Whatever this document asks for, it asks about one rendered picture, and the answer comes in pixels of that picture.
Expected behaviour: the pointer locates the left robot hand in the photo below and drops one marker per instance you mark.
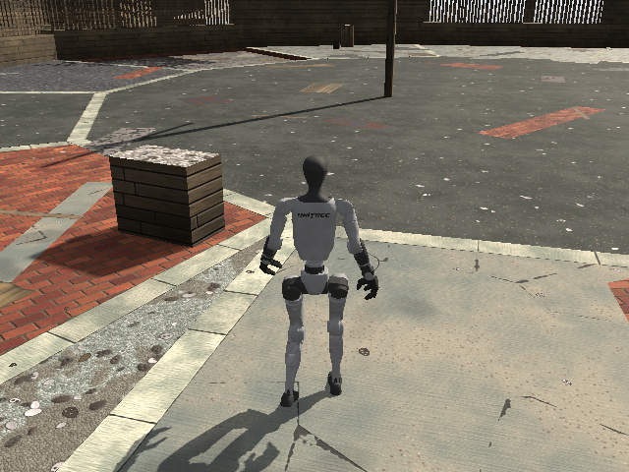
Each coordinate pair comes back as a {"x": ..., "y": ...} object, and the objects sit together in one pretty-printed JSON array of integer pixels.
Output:
[{"x": 267, "y": 270}]

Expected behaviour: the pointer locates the robot right forearm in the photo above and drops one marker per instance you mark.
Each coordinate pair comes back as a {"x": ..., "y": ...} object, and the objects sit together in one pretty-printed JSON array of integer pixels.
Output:
[{"x": 364, "y": 263}]

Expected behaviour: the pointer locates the left robot upper arm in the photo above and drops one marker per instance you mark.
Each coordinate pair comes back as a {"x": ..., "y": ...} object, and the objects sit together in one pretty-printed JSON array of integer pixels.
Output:
[{"x": 283, "y": 207}]

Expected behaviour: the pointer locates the right robot upper arm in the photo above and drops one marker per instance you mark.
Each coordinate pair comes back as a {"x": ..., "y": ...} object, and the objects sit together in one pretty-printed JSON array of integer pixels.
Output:
[{"x": 351, "y": 226}]

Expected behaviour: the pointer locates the robot left forearm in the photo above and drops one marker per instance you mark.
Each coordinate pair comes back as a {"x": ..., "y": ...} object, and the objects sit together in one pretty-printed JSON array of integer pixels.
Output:
[{"x": 267, "y": 254}]

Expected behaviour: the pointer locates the robot head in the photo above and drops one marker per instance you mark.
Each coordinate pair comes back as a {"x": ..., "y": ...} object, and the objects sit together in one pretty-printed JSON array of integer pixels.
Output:
[{"x": 315, "y": 168}]

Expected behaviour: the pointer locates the robot left shin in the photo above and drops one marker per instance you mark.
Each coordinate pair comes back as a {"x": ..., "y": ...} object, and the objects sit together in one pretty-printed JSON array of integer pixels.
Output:
[{"x": 292, "y": 360}]

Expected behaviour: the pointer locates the right robot hand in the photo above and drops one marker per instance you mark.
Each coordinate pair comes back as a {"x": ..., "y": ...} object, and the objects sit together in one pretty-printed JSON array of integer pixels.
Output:
[{"x": 371, "y": 284}]

